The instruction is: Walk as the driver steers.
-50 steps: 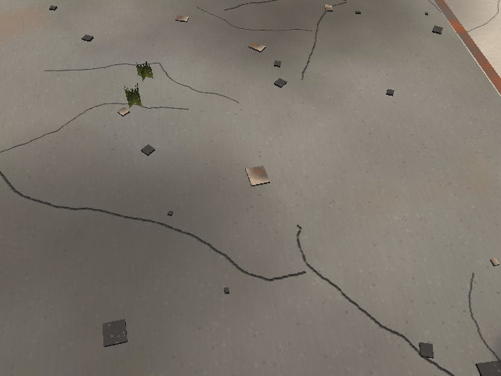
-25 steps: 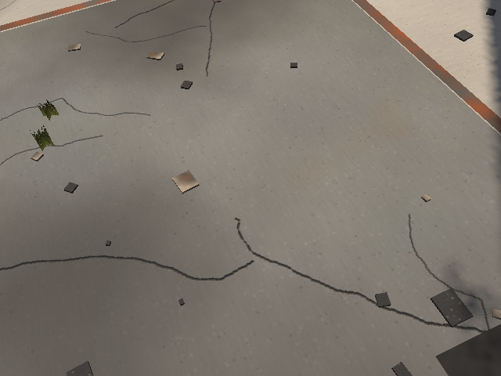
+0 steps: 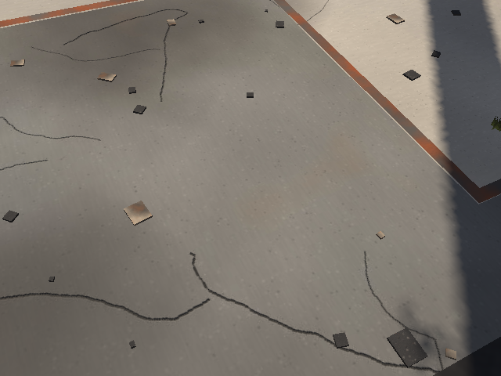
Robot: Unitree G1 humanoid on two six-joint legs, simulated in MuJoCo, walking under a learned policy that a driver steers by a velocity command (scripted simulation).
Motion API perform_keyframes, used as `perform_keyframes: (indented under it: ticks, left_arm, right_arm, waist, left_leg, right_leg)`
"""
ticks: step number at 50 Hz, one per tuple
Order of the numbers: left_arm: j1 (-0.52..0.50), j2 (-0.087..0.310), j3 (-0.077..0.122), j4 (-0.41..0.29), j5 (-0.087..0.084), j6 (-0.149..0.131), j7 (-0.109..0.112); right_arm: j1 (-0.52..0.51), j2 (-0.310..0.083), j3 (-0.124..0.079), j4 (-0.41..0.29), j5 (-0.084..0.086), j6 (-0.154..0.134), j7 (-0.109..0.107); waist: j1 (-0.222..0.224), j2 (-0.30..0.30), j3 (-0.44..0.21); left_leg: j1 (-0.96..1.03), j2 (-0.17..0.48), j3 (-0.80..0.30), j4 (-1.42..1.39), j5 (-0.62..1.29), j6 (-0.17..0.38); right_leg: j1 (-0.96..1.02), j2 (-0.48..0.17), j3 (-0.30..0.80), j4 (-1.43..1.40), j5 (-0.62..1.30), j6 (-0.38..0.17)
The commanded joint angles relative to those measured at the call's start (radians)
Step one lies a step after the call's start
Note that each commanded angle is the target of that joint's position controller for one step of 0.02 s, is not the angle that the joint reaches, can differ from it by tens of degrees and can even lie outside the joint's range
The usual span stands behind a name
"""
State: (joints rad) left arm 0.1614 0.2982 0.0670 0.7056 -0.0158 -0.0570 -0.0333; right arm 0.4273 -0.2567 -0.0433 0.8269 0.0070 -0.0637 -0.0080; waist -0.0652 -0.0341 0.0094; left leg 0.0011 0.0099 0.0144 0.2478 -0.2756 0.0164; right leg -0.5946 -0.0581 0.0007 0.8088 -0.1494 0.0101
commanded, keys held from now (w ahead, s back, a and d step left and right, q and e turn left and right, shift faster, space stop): w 0.10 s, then w+q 0.90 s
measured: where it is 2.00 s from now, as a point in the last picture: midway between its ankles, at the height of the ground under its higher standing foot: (119, 224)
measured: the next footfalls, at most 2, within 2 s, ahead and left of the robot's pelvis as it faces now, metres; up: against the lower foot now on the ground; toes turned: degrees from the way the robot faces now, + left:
right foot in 0.18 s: +0.25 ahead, -0.16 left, +0.00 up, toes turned -1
left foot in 0.72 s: +0.53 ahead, +0.12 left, +0.00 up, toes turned +20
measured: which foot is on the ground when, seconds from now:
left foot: down 0.00-0.18, up 0.20-0.70, down 0.72-1.00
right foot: up 0.00-0.16, down 0.18-0.74, up 0.76-1.00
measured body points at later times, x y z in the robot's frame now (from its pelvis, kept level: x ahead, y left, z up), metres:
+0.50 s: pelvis +0.25 -0.07 +0.00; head +0.27 -0.06 +0.45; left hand +0.25 +0.22 -0.12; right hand +0.44 -0.31 -0.10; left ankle +0.37 +0.13 -0.67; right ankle +0.21 -0.16 -0.75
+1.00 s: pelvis +0.52 +0.04 +0.00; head +0.55 +0.07 +0.45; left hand +0.59 +0.37 -0.09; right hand +0.72 -0.18 -0.10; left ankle +0.49 +0.10 -0.75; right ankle +0.72 -0.09 -0.67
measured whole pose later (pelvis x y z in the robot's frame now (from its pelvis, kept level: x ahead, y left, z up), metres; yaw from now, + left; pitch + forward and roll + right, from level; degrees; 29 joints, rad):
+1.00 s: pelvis +0.52 +0.04 +0.00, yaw +27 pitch +1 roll +0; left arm 0.08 0.31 0.05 0.70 0.01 -0.09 0.00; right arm 0.32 -0.28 -0.06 0.68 0.01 -0.05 0.01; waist -0.05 -0.03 0.06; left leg -0.19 -0.11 -0.08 0.35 -0.17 0.10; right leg -0.66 -0.11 0.10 0.89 -0.15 0.06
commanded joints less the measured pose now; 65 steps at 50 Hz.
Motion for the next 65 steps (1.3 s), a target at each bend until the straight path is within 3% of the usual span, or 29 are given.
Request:
perform_keyframes:
  ticks: [1, 6, 8, 9, 10, 11, 12, 14, 16, 22, 31, 34, 36, 37, 38, 39, 40, 41, 43, 47, 51, 55, 58, 60, 61, 62, 63, 64, 65]
  left_arm:
    - [-0.201, 0.009, -0.013, -0.119, -0.004, -0.026, -0.014]
    - [-0.180, 0.071, 0.003, -0.130, -0.011, -0.032, -0.022]
    - [0.044, 0.134, 0.041, -0.068, -0.008, -0.032, -0.007]
    - [0.232, 0.189, 0.062, -0.031, -0.002, -0.027, 0.007]
    - [0.303, 0.297, 0.078, -0.014, 0.025, -0.025, 0.009]
    - [0.285, 0.201, 0.052, -0.022, 0.024, -0.031, 0.008]
    - [0.212, 0.152, 0.033, -0.017, 0.016, -0.033, 0.010]
    - [0.099, 0.091, 0.017, -0.011, 0.018, -0.039, 0.010]
    - [0.045, 0.058, 0.013, -0.001, 0.030, -0.056, 0.011]
    - [0.056, 0.083, 0.027, 0.056, 0.031, -0.075, 0.024]
    - [0.162, 0.156, 0.045, 0.109, 0.003, -0.019, 0.040]
    - [0.141, 0.203, 0.056, 0.099, -0.006, 0.005, 0.051]
    - [0.110, 0.203, 0.051, 0.086, -0.015, 0.013, 0.056]
    - [0.152, 0.117, 0.022, 0.067, 0.021, 0.002, 0.054]
    - [0.200, 0.030, -0.010, 0.009, 0.023, -0.032, 0.040]
    - [0.077, 0.137, 0.010, -0.008, -0.009, -0.069, 0.024]
    - [0.010, 0.145, 0.011, -0.039, -0.035, -0.084, 0.018]
    - [0.009, 0.124, 0.005, -0.034, -0.019, -0.089, 0.025]
    - [0.046, 0.134, 0.015, -0.017, 0.013, -0.071, 0.030]
    - [0.013, 0.090, 0.002, -0.030, 0.035, -0.037, 0.035]
    - [-0.146, 0.052, -0.017, -0.066, 0.027, -0.042, 0.028]
    - [-0.214, 0.087, -0.007, -0.091, 0.009, -0.058, 0.011]
    - [-0.166, 0.125, 0.014, -0.085, 0.004, -0.071, 0.005]
    - [0.007, 0.165, 0.040, -0.048, 0.015, -0.083, 0.014]
    - [0.155, 0.220, 0.054, -0.038, 0.028, -0.082, 0.023]
    - [0.209, 0.281, 0.068, -0.001, 0.036, -0.069, 0.013]
    - [0.168, 0.172, 0.045, -0.024, 0.016, -0.065, 0.008]
    - [0.130, 0.121, 0.031, -0.032, 0.012, -0.057, 0.015]
    - [0.086, 0.105, 0.022, -0.036, 0.021, -0.051, 0.017]
  right_arm:
    - [-0.017, -0.194, -0.046, -0.062, 0.006, -0.010, -0.003]
    - [-0.005, -0.226, -0.058, -0.042, 0.025, 0.001, -0.001]
    - [-0.022, -0.215, -0.052, -0.041, 0.019, 0.009, -0.003]
    - [-0.025, -0.165, -0.030, -0.061, 0.000, 0.008, -0.004]
    - [0.093, -0.018, 0.010, -0.099, 0.005, -0.005, -0.004]
    - [0.047, -0.121, -0.013, -0.082, 0.035, -0.022, -0.004]
    - [-0.040, -0.181, -0.035, -0.109, 0.057, -0.025, 0.000]
    - [-0.104, -0.163, -0.037, -0.115, 0.029, -0.022, -0.004]
    - [-0.060, -0.131, -0.040, -0.092, 0.031, 0.005, 0.000]
    - [-0.155, -0.091, -0.036, -0.130, 0.020, 0.031, 0.001]
    - [-0.417, -0.059, -0.012, -0.260, 0.018, 0.014, 0.067]
    - [-0.336, -0.114, -0.040, -0.273, 0.019, 0.024, 0.073]
    - [-0.061, -0.207, -0.094, -0.215, 0.022, 0.035, 0.053]
    - [0.038, -0.290, -0.117, -0.191, 0.025, 0.049, 0.030]
    - [-0.028, -0.346, -0.117, -0.229, 0.022, 0.033, 0.033]
    - [-0.013, -0.251, -0.091, -0.241, 0.013, 0.018, 0.043]
    - [-0.042, -0.215, -0.079, -0.232, 0.006, 0.005, 0.045]
    - [-0.107, -0.194, -0.072, -0.233, 0.009, -0.002, 0.046]
    - [-0.192, -0.153, -0.057, -0.259, -0.005, -0.007, 0.036]
    - [-0.173, -0.187, -0.065, -0.240, 0.003, -0.011, 0.012]
    - [-0.127, -0.203, -0.069, -0.216, 0.012, 0.004, -0.005]
    - [-0.073, -0.205, -0.072, -0.188, 0.020, 0.014, -0.007]
    - [-0.085, -0.196, -0.073, -0.186, 0.018, 0.022, -0.012]
    - [-0.098, -0.137, -0.053, -0.197, 0.012, 0.024, -0.009]
    - [-0.069, -0.071, -0.028, -0.214, -0.008, 0.023, -0.007]
    - [0.059, -0.050, -0.019, -0.248, 0.033, 0.014, -0.007]
    - [0.032, -0.164, -0.040, -0.212, 0.043, 0.018, -0.012]
    - [-0.075, -0.207, -0.053, -0.224, 0.031, 0.024, -0.012]
    - [-0.120, -0.196, -0.053, -0.230, 0.019, 0.029, -0.013]
  waist:
    - [-0.032, 0.152, 0.088]
    - [0.019, 0.165, 0.096]
    - [0.150, 0.140, -0.045]
    - [0.233, 0.080, -0.195]
    - [0.165, -0.240, -0.361]
    - [0.195, -0.206, -0.345]
    - [0.177, -0.162, -0.185]
    - [0.115, -0.069, -0.057]
    - [0.066, -0.096, -0.034]
    - [0.062, -0.019, 0.059]
    - [0.150, 0.019, 0.120]
    - [0.073, -0.046, 0.015]
    - [-0.087, -0.032, -0.132]
    - [-0.087, 0.142, -0.214]
    - [0.018, 0.317, -0.342]
    - [-0.063, 0.152, -0.364]
    - [-0.047, 0.114, -0.218]
    - [0.012, 0.011, -0.116]
    - [0.074, 0.040, -0.066]
    - [0.081, 0.050, -0.028]
    - [0.017, 0.099, -0.003]
    - [-0.009, 0.127, -0.005]
    - [0.030, 0.170, -0.013]
    - [0.121, 0.157, -0.105]
    - [0.164, 0.012, -0.257]
    - [0.090, -0.348, -0.327]
    - [0.119, -0.187, -0.229]
    - [0.141, -0.102, -0.119]
    - [0.126, -0.036, -0.065]
  left_leg:
    - [-0.079, 0.191, -0.107, -0.133, 0.158, 0.166]
    - [-0.020, 0.267, -0.131, -0.068, 0.307, 0.144]
    - [-0.072, 0.202, -0.070, 0.213, 0.611, 0.101]
    - [-0.257, 0.152, -0.044, 0.494, 0.446, 0.061]
    - [-0.597, -0.030, -0.030, 0.887, -0.179, -0.006]
    - [-0.680, -0.023, -0.176, 1.033, -0.279, -0.001]
    - [-0.753, 0.025, -0.161, 1.073, -0.204, 0.011]
    - [-0.700, 0.105, -0.131, 0.995, -0.048, 0.016]
    - [-0.601, 0.137, -0.137, 0.955, 0.031, 0.010]
    - [-0.712, 0.128, -0.153, 0.777, 0.216, -0.021]
    - [-0.745, 0.089, 0.019, 0.396, 0.266, 0.036]
    - [-0.561, -0.013, 0.102, 0.392, 0.120, 0.094]
    - [-0.162, -0.087, 0.097, 0.313, 0.141, 0.164]
    - [0.138, 0.083, -0.175, 0.311, 0.169, 0.223]
    - [0.403, 0.307, -0.790, 0.139, -0.047, 0.437]
    - [0.397, 0.320, -0.821, 0.037, -0.112, 0.397]
    - [0.275, 0.290, -0.675, 0.027, -0.060, 0.351]
    - [0.111, 0.244, -0.553, 0.027, 0.071, 0.317]
    - [-0.075, 0.180, -0.423, 0.002, 0.248, 0.293]
    - [-0.218, 0.131, -0.307, -0.030, 0.395, 0.293]
    - [-0.272, 0.061, -0.244, -0.004, 0.258, 0.221]
    - [-0.214, 0.098, -0.339, 0.063, 0.151, 0.196]
    - [-0.150, 0.130, -0.429, 0.154, 0.147, 0.174]
    - [-0.199, 0.057, -0.388, 0.350, 0.189, 0.121]
    - [-0.329, -0.018, -0.289, 0.648, -0.012, 0.077]
    - [-0.683, -0.116, -0.194, 0.940, -0.351, 0.024]
    - [-0.787, -0.036, -0.222, 1.058, -0.280, 0.007]
    - [-0.806, -0.006, -0.189, 1.076, -0.185, 0.001]
    - [-0.767, 0.028, -0.166, 1.054, -0.114, -0.005]
  right_leg:
    - [-0.004, 0.025, -0.045, -0.158, 0.101, 0.014]
    - [0.108, 0.036, -0.025, -0.266, 0.057, -0.050]
    - [0.425, 0.083, -0.054, -0.306, 0.042, -0.096]
    - [0.730, -0.045, 0.075, -0.271, 0.001, -0.140]
    - [1.011, -0.331, 0.581, -0.403, -0.308, -0.281]
    - [0.927, -0.346, 0.748, -0.554, -0.459, -0.277]
    - [0.809, -0.328, 0.585, -0.561, -0.441, -0.233]
    - [0.584, -0.246, 0.347, -0.589, -0.202, -0.194]
    - [0.475, -0.197, 0.202, -0.643, -0.080, -0.180]
    - [0.460, -0.187, -0.014, -0.708, 0.120, -0.195]
    - [0.698, -0.228, -0.184, -0.632, 0.349, -0.161]
    - [0.749, -0.225, -0.224, -0.419, 0.851, -0.131]
    - [0.601, -0.177, -0.251, -0.032, 0.854, -0.086]
    - [0.317, -0.107, -0.240, 0.289, 0.251, -0.042]
    - [-0.075, 0.120, -0.062, 0.626, -0.443, 0.007]
    - [-0.177, 0.069, 0.116, 0.656, -0.398, -0.014]
    - [-0.213, 0.031, 0.105, 0.598, -0.311, -0.035]
    - [-0.175, -0.016, 0.099, 0.497, -0.240, -0.036]
    - [-0.050, -0.062, 0.103, 0.379, -0.171, -0.016]
    - [-0.019, -0.049, 0.061, 0.194, -0.070, 0.057]
    - [0.055, 0.013, 0.045, -0.137, 0.194, 0.075]
    - [0.107, 0.047, 0.074, -0.274, 0.222, 0.056]
    - [0.168, 0.050, 0.087, -0.312, 0.094, 0.013]
    - [0.432, 0.010, 0.094, -0.358, 0.074, -0.050]
    - [0.693, -0.177, 0.285, -0.350, 0.002, -0.110]
    - [0.926, -0.362, 0.788, -0.488, -0.295, -0.261]
    - [0.867, -0.351, 0.792, -0.531, -0.489, -0.237]
    - [0.757, -0.311, 0.615, -0.532, -0.421, -0.196]
    - [0.647, -0.267, 0.484, -0.541, -0.270, -0.177]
